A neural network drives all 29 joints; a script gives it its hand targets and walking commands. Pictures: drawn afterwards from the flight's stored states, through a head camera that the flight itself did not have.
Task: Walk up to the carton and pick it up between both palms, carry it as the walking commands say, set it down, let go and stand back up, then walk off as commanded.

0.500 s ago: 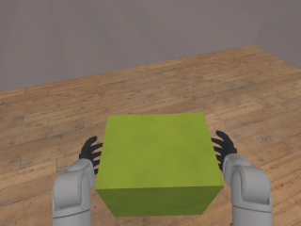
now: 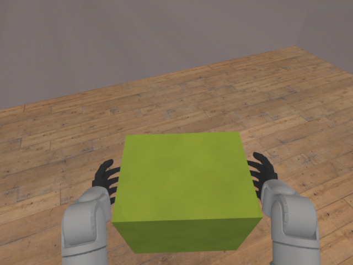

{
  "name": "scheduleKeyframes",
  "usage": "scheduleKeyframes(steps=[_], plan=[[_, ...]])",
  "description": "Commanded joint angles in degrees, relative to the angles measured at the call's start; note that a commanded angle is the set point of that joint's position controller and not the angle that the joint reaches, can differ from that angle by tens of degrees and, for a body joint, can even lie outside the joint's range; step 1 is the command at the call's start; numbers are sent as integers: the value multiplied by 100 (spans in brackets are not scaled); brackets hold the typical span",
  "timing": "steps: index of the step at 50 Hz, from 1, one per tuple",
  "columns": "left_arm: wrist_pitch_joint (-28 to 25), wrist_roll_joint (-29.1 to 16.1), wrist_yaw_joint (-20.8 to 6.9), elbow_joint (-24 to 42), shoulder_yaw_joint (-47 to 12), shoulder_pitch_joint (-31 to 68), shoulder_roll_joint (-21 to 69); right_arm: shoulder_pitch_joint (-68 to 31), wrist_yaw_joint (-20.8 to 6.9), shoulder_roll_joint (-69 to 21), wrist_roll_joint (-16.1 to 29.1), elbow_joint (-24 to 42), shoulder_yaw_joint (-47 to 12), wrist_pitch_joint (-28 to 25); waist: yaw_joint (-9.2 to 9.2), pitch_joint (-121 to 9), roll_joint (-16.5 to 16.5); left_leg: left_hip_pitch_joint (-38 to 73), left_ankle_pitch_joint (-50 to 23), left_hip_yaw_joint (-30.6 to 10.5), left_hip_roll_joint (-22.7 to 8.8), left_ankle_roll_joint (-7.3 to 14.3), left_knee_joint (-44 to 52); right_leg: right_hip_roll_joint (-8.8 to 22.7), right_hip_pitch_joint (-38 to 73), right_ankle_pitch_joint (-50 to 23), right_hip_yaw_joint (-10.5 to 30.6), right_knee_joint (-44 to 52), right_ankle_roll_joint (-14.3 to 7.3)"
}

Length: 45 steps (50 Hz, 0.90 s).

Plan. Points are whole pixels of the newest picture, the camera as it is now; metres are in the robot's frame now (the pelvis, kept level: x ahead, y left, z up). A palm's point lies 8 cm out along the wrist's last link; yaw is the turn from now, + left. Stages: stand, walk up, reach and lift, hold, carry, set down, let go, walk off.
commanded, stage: carry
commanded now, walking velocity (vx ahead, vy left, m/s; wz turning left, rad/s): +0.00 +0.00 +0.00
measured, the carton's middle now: (183, 195) +0.28 +0.00 +0.01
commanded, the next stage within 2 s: none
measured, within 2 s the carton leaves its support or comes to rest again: neither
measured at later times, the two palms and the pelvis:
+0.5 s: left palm (105, 193) +0.26 +0.17 +0.06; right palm (264, 186) +0.26 -0.17 +0.07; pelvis +0.00 +0.00 +0.00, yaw -1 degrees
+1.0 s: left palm (95, 195) +0.27 +0.20 +0.05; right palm (249, 186) +0.27 -0.14 +0.06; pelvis +0.01 +0.03 +0.00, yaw -1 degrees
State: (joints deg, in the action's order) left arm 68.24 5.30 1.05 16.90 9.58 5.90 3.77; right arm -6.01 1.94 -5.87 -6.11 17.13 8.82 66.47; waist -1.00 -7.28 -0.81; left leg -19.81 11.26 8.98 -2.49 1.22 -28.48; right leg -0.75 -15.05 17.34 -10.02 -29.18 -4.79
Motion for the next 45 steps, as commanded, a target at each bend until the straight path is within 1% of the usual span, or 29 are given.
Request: scheduleKeyframes(steps=[1, 7, 8, 9, 10, 11, 14, 15, 17, 18, 19, 20, 22, 26, 27, 28, 30, 32, 33, 34, 35, 36, 37, 38, 40, 41, 42, 44, 45], plan=[[-135, -2124, -1163, 727, -4283, 3215, 4640, -2772, -1240, -4763, 2233, 520, -4262, 2, 9, -1210, -145, 642, -718, -523, -503, 2, 72, 985, 463, -2251, 928, 446, 147], [-188, -2099, -1161, 715, -4241, 3260, 4619, -2758, -1228, -4684, 2191, 492, -4225, -44, 24, -1226, 40, 739, -656, -524, -507, -20, -3, 1022, 427, -2383, 1000, 484, 144], [-215, -2074, -1169, 670, -4220, 3289, 4620, -2758, -1230, -4688, 2139, 369, -4168, -60, 27, -1268, -64, 711, -671, -522, -491, -19, -21, 1022, 503, -2486, 979, 458, 168], [-268, -1940, -1151, 385, -4070, 3162, 4551, -2599, -1229, -4625, 2023, 81, -3996, -107, 20, -1330, 112, 754, -733, -537, -500, -25, 3, 1003, 541, -2467, 963, 423, 151], [-245, -2074, -1157, 662, -4247, 3173, 4574, -2631, -1224, -4675, 2158, 386, -4203, -103, 24, -1284, 2, 673, -757, -501, -499, -19, -31, 1022, 565, -2595, 1009, 450, 188], [-290, -1941, -1147, 362, -4095, 3100, 4572, -2667, -1234, -4622, 2063, 160, -4059, -138, 26, -1268, 15, 711, -672, -524, -508, -9, 6, 996, 539, -2422, 981, 449, 158], [-350, -2026, -1142, 671, -4208, 3387, 4584, -2875, -1238, -4741, 2168, 384, -4204, -178, 26, -1159, -31, 719, -685, -497, -523, -18, 39, 987, 450, -2289, 978, 442, 167], [-403, -1827, -1145, 188, -3951, 3181, 4516, -2840, -1225, -4622, 1961, 33, -3944, -254, 49, -1203, -37, 727, -616, -520, -542, 14, 8, 979, 442, -2131, 993, 514, 177], [-457, -1980, -1141, 496, -4160, 3330, 4606, -2880, -1211, -4662, 2083, 257, -4125, -285, 46, -1130, 76, 771, -634, -522, -554, 4, 58, 961, 364, -1924, 988, 505, 164], [-564, -1603, -1160, -308, -3703, 3117, 4387, -2747, -1210, -4489, 1706, -456, -3679, -419, 47, -1168, 26, 753, -654, -553, -559, 17, 69, 970, 373, -1957, 1035, 541, 183], [-570, -1972, -1161, 441, -4135, 3341, 4626, -2931, -1195, -4668, 2030, 219, -4099, -399, 49, -1072, -71, 730, -578, -537, -553, 6, 50, 997, 308, -1971, 1075, 580, 192], [-635, -1688, -1155, -182, -3810, 3091, 4447, -2710, -1191, -4480, 1769, -313, -3780, -470, 45, -1115, 120, 762, -488, -584, -577, 30, 97, 963, 312, -1698, 1054, 543, 169], [-728, -1824, -1160, 153, -3982, 3218, 4603, -2943, -1187, -4614, 1912, 109, -4001, -571, 50, -1222, 9, 802, -727, -571, -592, 46, 71, 906, 396, -1796, 996, 512, 179], [-1302, -1177, -1141, -919, -3248, 3126, 4203, -2668, -1180, -4227, 1196, -1179, -3218, -1106, 62, -1270, 69, 829, -759, -579, -621, 54, 95, 915, 383, -1817, 1009, 426, 192], [-1400, -1336, -1137, -611, -3500, 3236, 4385, -2892, -1184, -4327, 1355, -768, -3418, -1226, 68, -1255, 182, 834, -788, -593, -630, 45, 113, 903, 323, -1692, 1032, 434, 195], [-1570, -1185, -1131, -770, -3326, 3283, 4283, -2794, -1193, -4317, 1209, -1121, -3286, -1370, 77, -1176, 66, 725, -754, -641, -651, 52, 135, 902, 374, -1611, 1013, 450, 195], [-1694, -1465, -1115, -172, -3674, 3469, 4458, -3072, -1164, -4453, 1473, -396, -3606, -1502, 62, -1120, -8, 709, -598, -636, -643, 47, 196, 867, 280, -1359, 997, 467, 213], [-1780, -1217, -1065, -673, -3385, 3270, 4357, -2946, -1142, -4348, 1232, -887, -3262, -1607, 80, -1125, 163, 816, -515, -649, -659, 56, 206, 899, 147, -1076, 1074, 537, 226], [-1771, -1420, -1046, -72, -3672, 3401, 4399, -3070, -1116, -4377, 1441, -344, -3542, -1600, 78, -1127, 170, 822, -441, -709, -686, 86, 281, 890, 124, -910, 1049, 552, 216], [-1752, -1319, -1030, -338, -3581, 3149, 4295, -2678, -1102, -4284, 1314, -656, -3434, -1574, 90, -1188, 212, 794, -434, -769, -722, 89, 341, 870, 150, -704, 1051, 526, 222], [-1663, -1660, -1023, 458, -4036, 3293, 4416, -2828, -1100, -4444, 1662, 63, -3853, -1488, 91, -1287, 250, 831, -490, -741, -731, 102, 324, 888, 215, -742, 1088, 563, 211], [-1663, -1332, -1021, -351, -3655, 3030, 4256, -2456, -1096, -4256, 1271, -797, -3406, -1474, 85, -1281, 320, 927, -544, -731, -733, 91, 331, 867, 152, -682, 1083, 537, 204], [-1730, -1244, -1001, -412, -3557, 2983, 4119, -2333, -1099, -4181, 1214, -922, -3322, -1544, 92, -1368, 274, 898, -600, -740, -750, 117, 341, 848, 305, -796, 1050, 452, 196], [-1641, -1611, -989, 360, -4022, 3089, 4313, -2518, -1079, -4328, 1582, -46, -3816, -1473, 86, -1483, 199, 933, -884, -722, -759, 117, 297, 845, 374, -1056, 1052, 392, 204], [-1618, -1484, -1013, 100, -3883, 2955, 4150, -2400, -1077, -4187, 1409, -270, -3670, -1448, 85, -1534, 34, 997, -1126, -675, -767, 132, 214, 868, 409, -1283, 1013, 324, 247], [-1709, -1163, -1023, -621, -3461, 2824, 4003, -2398, -1067, -3985, 1080, -874, -3266, -1545, 87, -1426, 5, 908, -1176, -685, -779, 146, 202, 847, 431, -1332, 989, 302, 269], [-1755, -1199, -1018, -525, -3526, 2794, 4005, -2409, -1078, -3968, 1155, -767, -3327, -1582, 88, -1351, 119, 923, -1068, -681, -760, 132, 231, 865, 326, -1279, 1033, 297, 256], [-1844, -1100, -1030, -691, -3426, 2773, 3922, -2384, -1077, -3903, 1039, -864, -3271, -1678, 84, -1222, -49, 772, -973, -693, -749, 129, 276, 873, 277, -1224, 1012, 360, 293], [-1876, -1213, -1033, -498, -3566, 2858, 3982, -2465, -1070, -3902, 1126, -662, -3383, -1708, 81, -1096, 126, 774, -934, -689, -742, 114, 298, 879, 181, -1193, 1049, 367, 270]])
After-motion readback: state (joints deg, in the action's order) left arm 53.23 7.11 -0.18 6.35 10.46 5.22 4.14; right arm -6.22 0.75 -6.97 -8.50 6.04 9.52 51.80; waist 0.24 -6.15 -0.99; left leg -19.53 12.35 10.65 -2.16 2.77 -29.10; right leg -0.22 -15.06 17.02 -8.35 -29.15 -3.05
